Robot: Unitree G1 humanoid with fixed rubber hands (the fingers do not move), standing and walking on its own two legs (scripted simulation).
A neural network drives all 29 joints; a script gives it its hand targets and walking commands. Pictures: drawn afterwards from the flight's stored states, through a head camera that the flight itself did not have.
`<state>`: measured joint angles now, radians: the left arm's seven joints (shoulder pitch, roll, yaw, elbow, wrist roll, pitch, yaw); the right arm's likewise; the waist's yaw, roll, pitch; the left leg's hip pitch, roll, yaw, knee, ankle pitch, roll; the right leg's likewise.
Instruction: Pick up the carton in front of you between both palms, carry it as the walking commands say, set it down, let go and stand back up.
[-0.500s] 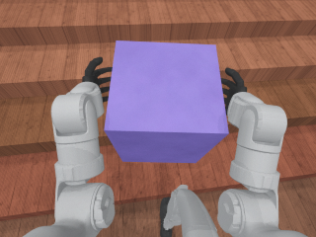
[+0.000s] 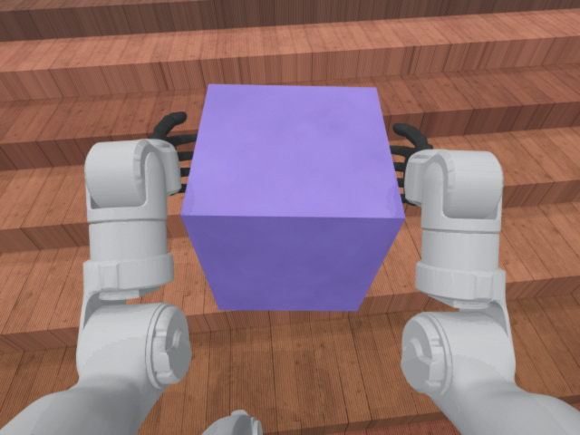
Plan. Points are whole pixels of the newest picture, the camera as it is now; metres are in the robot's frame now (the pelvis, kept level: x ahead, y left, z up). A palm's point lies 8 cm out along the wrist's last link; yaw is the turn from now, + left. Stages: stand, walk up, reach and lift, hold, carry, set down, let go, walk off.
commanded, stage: carry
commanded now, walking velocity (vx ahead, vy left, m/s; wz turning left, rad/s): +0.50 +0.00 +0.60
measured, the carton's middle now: (290, 209) +0.39 -0.01 +0.12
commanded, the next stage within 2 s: none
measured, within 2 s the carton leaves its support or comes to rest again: neither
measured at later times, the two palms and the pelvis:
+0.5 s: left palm (141, 26) +0.62 +0.20 +0.28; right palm out of the picture +0.72 -0.08 +0.29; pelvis +0.30 -0.05 +0.13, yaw +13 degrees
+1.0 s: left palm out of the picture +0.91 +0.33 +0.40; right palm out of the picture +0.98 +0.04 +0.39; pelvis +0.56 +0.06 +0.24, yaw +15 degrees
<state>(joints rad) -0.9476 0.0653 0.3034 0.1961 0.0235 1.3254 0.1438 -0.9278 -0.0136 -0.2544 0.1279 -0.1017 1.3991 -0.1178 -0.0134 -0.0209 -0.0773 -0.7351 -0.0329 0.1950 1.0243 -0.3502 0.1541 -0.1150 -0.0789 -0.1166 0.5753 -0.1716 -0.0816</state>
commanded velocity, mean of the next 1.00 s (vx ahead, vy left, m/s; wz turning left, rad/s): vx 0.50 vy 0.00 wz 0.05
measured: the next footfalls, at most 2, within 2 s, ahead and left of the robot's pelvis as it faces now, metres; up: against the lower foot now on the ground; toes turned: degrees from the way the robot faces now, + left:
right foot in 0.40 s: +0.47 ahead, -0.14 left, +0.24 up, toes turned +5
left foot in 0.70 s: +0.46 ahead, +0.11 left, +0.37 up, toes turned +23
